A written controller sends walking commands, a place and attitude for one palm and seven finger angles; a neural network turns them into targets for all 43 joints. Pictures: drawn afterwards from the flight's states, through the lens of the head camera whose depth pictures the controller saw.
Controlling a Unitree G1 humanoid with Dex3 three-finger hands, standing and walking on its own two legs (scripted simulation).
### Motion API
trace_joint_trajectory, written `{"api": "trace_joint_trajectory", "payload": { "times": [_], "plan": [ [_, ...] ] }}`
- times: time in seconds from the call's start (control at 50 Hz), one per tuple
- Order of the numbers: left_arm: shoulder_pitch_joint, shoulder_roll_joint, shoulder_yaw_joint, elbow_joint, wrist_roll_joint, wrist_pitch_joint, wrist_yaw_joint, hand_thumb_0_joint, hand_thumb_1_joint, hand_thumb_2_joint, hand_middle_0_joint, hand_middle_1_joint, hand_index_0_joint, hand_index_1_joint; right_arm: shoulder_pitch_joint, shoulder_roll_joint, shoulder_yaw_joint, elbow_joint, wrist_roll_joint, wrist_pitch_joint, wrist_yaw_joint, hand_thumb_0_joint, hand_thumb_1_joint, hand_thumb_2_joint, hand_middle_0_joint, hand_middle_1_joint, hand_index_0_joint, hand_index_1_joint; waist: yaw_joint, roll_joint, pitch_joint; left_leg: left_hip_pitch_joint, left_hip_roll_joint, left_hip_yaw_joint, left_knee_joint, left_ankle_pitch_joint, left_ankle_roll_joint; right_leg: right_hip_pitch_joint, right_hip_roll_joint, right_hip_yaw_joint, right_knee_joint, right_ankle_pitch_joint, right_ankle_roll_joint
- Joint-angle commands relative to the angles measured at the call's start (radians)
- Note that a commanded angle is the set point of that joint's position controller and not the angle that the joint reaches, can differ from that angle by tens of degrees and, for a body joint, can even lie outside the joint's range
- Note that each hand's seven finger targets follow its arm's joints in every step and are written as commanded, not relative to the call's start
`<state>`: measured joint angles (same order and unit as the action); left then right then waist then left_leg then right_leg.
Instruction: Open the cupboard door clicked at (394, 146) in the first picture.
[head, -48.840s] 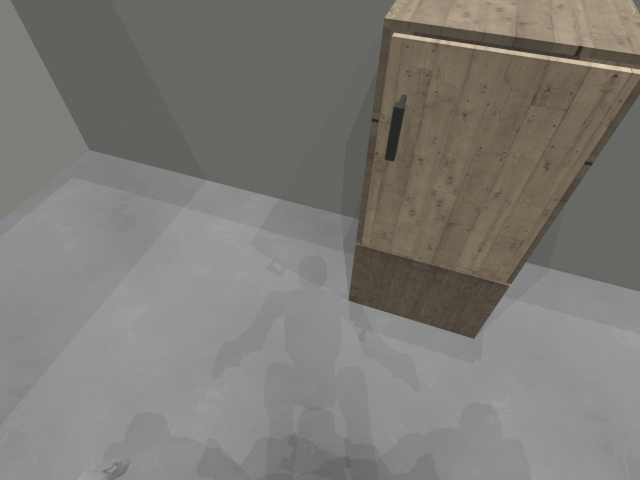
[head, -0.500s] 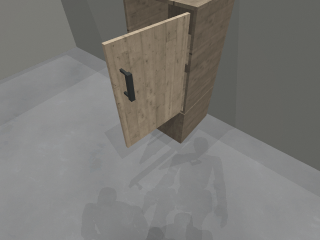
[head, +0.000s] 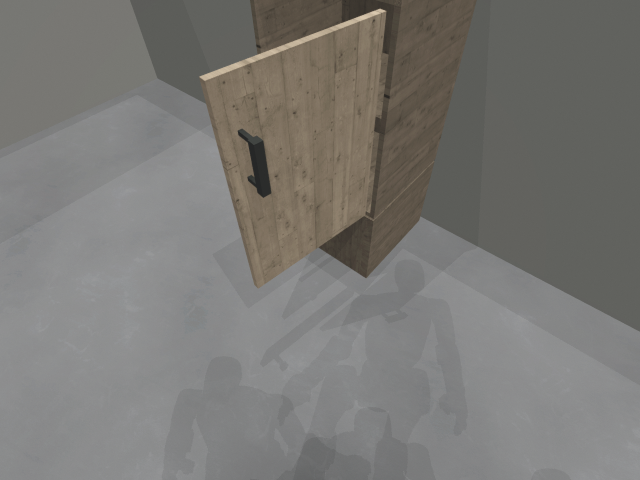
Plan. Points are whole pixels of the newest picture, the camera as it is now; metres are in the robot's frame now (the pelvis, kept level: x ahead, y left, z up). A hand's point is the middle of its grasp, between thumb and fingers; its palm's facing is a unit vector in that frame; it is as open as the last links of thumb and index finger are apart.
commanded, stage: look to check the result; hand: left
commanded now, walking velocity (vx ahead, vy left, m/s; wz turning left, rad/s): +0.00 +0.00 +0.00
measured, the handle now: (254, 163) +0.64 +0.17 +0.01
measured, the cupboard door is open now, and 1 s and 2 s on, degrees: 81 81 81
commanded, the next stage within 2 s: stand and wait in 0.18 s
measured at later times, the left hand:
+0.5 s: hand out of the picture +0.08 +0.22 -0.16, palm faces +0.00 -0.95 -0.30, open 7.4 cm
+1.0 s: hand out of the picture +0.07 +0.22 -0.16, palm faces -0.02 -0.95 -0.30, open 7.4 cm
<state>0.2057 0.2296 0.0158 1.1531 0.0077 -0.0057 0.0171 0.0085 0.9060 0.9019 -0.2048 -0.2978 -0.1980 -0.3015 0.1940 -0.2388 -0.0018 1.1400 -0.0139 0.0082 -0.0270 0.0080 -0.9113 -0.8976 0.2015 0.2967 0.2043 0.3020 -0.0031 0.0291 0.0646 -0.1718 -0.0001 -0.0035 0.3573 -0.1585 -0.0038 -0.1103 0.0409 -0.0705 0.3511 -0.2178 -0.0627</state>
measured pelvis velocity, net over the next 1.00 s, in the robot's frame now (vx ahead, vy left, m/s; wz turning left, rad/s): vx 0.02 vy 0.00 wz -0.01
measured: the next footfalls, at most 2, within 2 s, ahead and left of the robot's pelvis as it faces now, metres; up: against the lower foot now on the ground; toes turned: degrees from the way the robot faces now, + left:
none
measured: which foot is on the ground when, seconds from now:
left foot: down 0.00-1.00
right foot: down 0.00-1.00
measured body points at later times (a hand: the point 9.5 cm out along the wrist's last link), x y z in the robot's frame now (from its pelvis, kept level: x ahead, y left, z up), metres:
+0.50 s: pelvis +0.02 -0.01 +0.00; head +0.03 -0.02 +0.45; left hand +0.08 +0.27 -0.14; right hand +0.07 -0.28 -0.15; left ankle +0.02 +0.12 -0.75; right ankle -0.01 -0.08 -0.75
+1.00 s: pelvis +0.02 +0.00 +0.00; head +0.04 -0.01 +0.45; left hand +0.08 +0.27 -0.14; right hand +0.06 -0.27 -0.15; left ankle +0.02 +0.12 -0.75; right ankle -0.01 -0.08 -0.75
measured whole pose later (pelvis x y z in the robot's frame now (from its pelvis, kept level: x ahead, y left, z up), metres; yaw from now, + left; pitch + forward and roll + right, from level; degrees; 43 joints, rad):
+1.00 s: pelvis +0.02 +0.00 +0.00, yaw -1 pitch -1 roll +0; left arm 0.15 0.27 0.01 1.14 0.01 -0.01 0.01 0.01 0.90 0.90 -0.21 -0.30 -0.20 -0.30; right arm 0.16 -0.28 0.00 1.14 -0.01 0.00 -0.02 0.01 -0.91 -0.90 0.20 0.30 0.21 0.30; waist -0.01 0.01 0.05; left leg -0.12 0.00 0.01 0.31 -0.17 -0.01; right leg -0.06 0.05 -0.06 0.29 -0.22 -0.06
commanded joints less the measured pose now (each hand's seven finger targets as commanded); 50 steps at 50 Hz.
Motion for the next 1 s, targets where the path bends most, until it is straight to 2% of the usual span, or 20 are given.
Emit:
{"api": "trace_joint_trajectory", "payload": {
  "times": [0.0,0.04,0.1,0.26,0.38,0.44,0.62,0.66,0.76,0.84,0.86,0.98],
  "plan": [
    [-0.005,0.169,0.026,-0.044,-0.001,-0.024,0.01,0.0,0.9,0.9,-0.2,-0.3,-0.2,-0.3,0.007,-0.14,-0.024,-0.04,-0.003,-0.017,-0.006,0.0,-0.9,-0.9,0.2,0.3,0.2,0.3,-0.003,-0.037,-0.034,0.035,0.103,-0.09,-0.041,0.091,0.033,-0.031,-0.159,0.143,-0.096,0.09,0.001],
    [-0.005,0.179,0.03,-0.046,0.0,-0.027,0.01,0.0,0.9,0.9,-0.2,-0.3,-0.2,-0.3,-0.003,-0.153,-0.027,-0.046,-0.002,-0.017,-0.006,0.0,-0.9,-0.9,0.2,0.3,0.2,0.3,-0.002,-0.048,-0.047,0.048,0.103,-0.084,-0.034,0.102,0.033,-0.028,-0.16,0.142,-0.1,0.11,0.005],
    [-0.017,0.183,0.028,-0.047,-0.001,-0.028,0.01,0.0,0.9,0.9,-0.2,-0.3,-0.2,-0.3,-0.011,-0.157,-0.026,-0.043,-0.004,-0.018,-0.006,0.0,-0.9,-0.9,0.2,0.3,0.2,0.3,-0.003,-0.02,-0.058,0.051,0.105,-0.087,-0.038,0.114,0.031,-0.011,-0.163,0.146,-0.095,0.139,0.004],
    [-0.04,0.204,0.033,-0.057,-0.001,-0.03,0.01,0.0,0.9,0.9,-0.2,-0.3,-0.2,-0.3,-0.028,-0.172,-0.027,-0.049,-0.003,-0.021,-0.006,0.0,-0.9,-0.9,0.2,0.3,0.2,0.3,-0.002,-0.037,-0.068,0.056,0.108,-0.084,-0.04,0.149,0.029,0.017,-0.168,0.136,-0.092,0.211,0.014],
    [-0.055,0.213,0.035,-0.065,-0.001,-0.031,0.01,0.0,0.9,0.9,-0.2,-0.3,-0.2,-0.3,-0.037,-0.184,-0.027,-0.054,-0.003,-0.023,-0.006,0.0,-0.9,-0.9,0.2,0.3,0.2,0.3,0.0,-0.017,-0.073,0.061,0.11,-0.087,-0.044,0.173,0.028,0.035,-0.169,0.137,-0.09,0.248,0.013],
    [-0.052,0.217,0.036,-0.066,-0.001,-0.031,0.01,0.0,0.9,0.9,-0.2,-0.3,-0.2,-0.3,-0.043,-0.191,-0.029,-0.057,-0.002,-0.022,-0.007,0.0,-0.9,-0.9,0.2,0.3,0.2,0.3,0.003,-0.042,-0.065,0.07,0.11,-0.084,-0.043,0.17,0.028,0.023,-0.166,0.137,-0.097,0.245,0.017],
    [-0.06,0.226,0.033,-0.066,-0.003,-0.032,0.01,0.0,0.9,0.9,-0.2,-0.3,-0.2,-0.3,-0.039,-0.201,-0.028,-0.057,-0.002,-0.024,-0.007,0.0,-0.9,-0.9,0.2,0.3,0.2,0.3,-0.001,-0.028,-0.089,0.087,0.116,-0.082,-0.048,0.19,0.027,0.045,-0.169,0.141,-0.092,0.278,0.013],
    [-0.06,0.224,0.033,-0.065,-0.002,-0.031,0.01,0.0,0.9,0.9,-0.2,-0.3,-0.2,-0.3,-0.04,-0.196,-0.027,-0.054,-0.001,-0.023,-0.007,0.0,-0.9,-0.9,0.2,0.3,0.2,0.3,-0.001,-0.027,-0.067,0.081,0.116,-0.082,-0.052,0.18,0.027,0.034,-0.168,0.139,-0.099,0.26,0.014],
    [-0.054,0.224,0.03,-0.06,-0.003,-0.031,0.008,0.0,0.9,0.9,-0.2,-0.3,-0.2,-0.3,-0.042,-0.199,-0.026,-0.053,-0.001,-0.024,-0.007,0.0,-0.9,-0.9,0.2,0.3,0.2,0.3,-0.001,-0.019,-0.069,0.092,0.117,-0.083,-0.057,0.172,0.028,0.027,-0.168,0.144,-0.104,0.235,0.011],
    [-0.053,0.228,0.031,-0.061,-0.002,-0.032,0.008,0.0,0.9,0.9,-0.2,-0.3,-0.2,-0.3,-0.04,-0.204,-0.027,-0.054,0.001,-0.024,-0.007,0.0,-0.9,-0.9,0.2,0.3,0.2,0.3,0.001,-0.041,-0.066,0.091,0.116,-0.085,-0.059,0.166,0.028,0.022,-0.163,0.144,-0.108,0.223,0.011],
    [-0.054,0.225,0.028,-0.059,-0.002,-0.031,0.007,0.0,0.9,0.9,-0.2,-0.3,-0.2,-0.3,-0.042,-0.201,-0.026,-0.05,0.0,-0.024,-0.006,0.0,-0.9,-0.9,0.2,0.3,0.2,0.3,-0.001,-0.027,-0.064,0.091,0.117,-0.086,-0.062,0.167,0.028,0.022,-0.165,0.145,-0.106,0.219,0.01],
    [-0.051,0.223,0.028,-0.058,-0.003,-0.032,0.009,0.0,0.9,0.9,-0.2,-0.3,-0.2,-0.3,-0.037,-0.201,-0.026,-0.05,-0.001,-0.025,-0.007,0.0,-0.9,-0.9,0.2,0.3,0.2,0.3,-0.002,-0.029,-0.071,0.095,0.118,-0.085,-0.06,0.177,0.029,0.028,-0.165,0.147,-0.105,0.24,0.009]
  ]
}}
